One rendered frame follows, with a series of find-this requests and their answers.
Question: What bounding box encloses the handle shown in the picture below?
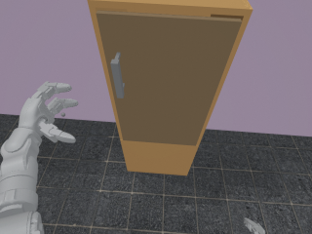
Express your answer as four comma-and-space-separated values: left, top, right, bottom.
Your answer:
110, 52, 125, 98

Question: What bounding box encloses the left robot hand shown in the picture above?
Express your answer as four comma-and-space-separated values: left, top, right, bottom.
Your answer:
18, 81, 79, 143

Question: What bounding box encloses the robot left upper arm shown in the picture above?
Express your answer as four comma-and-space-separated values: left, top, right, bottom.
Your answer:
0, 211, 45, 234

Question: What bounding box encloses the right robot hand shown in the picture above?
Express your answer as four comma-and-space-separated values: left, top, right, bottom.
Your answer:
243, 217, 265, 234

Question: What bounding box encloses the left robot forearm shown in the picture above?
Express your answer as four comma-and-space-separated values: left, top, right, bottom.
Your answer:
0, 127, 42, 218

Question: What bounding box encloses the cupboard door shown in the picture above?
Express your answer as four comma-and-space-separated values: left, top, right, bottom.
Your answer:
96, 10, 242, 146

